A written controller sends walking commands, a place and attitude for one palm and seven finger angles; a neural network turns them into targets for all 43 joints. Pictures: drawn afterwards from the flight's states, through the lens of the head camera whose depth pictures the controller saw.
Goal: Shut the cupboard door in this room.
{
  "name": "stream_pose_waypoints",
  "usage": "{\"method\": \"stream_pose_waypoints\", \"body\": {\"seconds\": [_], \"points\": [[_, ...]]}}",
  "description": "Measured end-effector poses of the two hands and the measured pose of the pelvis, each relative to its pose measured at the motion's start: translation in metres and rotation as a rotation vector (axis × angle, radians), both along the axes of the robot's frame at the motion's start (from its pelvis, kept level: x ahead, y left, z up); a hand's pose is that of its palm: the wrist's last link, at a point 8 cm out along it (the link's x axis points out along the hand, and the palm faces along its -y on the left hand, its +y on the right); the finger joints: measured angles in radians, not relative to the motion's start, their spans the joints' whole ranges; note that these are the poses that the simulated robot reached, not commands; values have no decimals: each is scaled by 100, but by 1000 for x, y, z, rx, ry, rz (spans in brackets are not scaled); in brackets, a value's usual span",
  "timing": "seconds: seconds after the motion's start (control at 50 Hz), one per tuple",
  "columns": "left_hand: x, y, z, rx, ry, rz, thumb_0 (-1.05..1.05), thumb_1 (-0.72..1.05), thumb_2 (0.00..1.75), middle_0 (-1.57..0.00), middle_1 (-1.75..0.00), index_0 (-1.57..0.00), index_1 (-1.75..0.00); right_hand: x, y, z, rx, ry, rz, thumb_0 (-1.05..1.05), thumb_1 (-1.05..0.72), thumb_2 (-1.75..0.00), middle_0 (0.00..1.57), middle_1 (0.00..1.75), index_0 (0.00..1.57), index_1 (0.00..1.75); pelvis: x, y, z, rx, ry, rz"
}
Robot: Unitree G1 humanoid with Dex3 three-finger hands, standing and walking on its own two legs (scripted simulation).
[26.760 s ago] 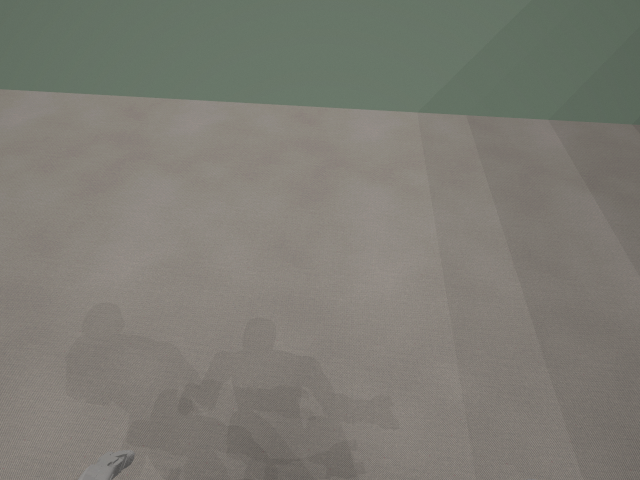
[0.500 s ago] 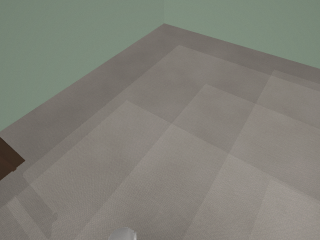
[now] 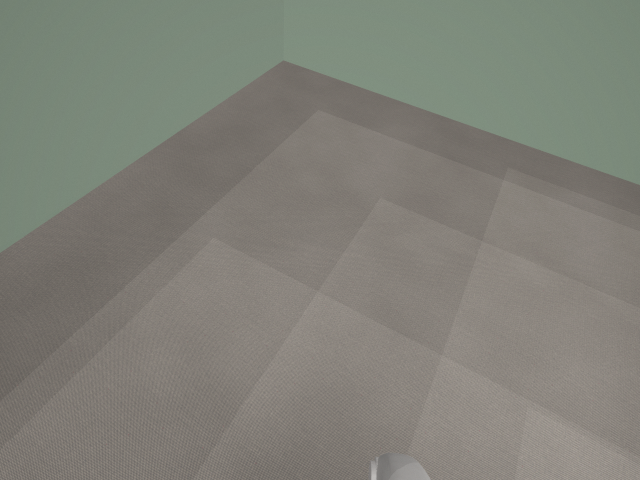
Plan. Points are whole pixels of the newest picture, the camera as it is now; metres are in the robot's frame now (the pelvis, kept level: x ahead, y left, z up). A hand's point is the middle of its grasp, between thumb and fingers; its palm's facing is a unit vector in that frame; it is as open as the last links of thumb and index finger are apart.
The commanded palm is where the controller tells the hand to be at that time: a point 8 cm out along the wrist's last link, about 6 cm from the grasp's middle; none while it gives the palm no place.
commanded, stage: walk to a spot facing it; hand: left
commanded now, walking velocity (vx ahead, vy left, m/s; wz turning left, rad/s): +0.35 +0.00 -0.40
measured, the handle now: out of the picture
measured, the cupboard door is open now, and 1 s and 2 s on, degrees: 87 87 87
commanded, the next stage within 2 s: turn to face it in 0.74 s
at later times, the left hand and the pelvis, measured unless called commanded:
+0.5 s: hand (293, 353) +0.35 +0.06 -0.18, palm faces -0.20 -0.97 -0.15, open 7.4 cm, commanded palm none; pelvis +0.20 -0.07 -0.02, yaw -11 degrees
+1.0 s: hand (269, 350) +0.36 +0.11 -0.20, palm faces -0.05 -0.99 -0.14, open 7.4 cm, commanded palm none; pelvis +0.41 -0.05 -0.02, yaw -9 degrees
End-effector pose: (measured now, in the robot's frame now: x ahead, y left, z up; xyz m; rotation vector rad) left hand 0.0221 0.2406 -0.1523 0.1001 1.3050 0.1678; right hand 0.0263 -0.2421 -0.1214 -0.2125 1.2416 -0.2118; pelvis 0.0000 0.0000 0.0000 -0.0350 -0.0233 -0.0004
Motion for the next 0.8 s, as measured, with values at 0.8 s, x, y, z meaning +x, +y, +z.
{"method": "stream_pose_waypoints", "body": {"seconds": [0.8], "points": [[323,-91,13,53,43,-179,-1,92,90,-20,-30,-19,-30,339,-84,-14,92,-121,-139,0,-91,-90,20,30,19,30,319,-82,-2,22,15,-191]]}}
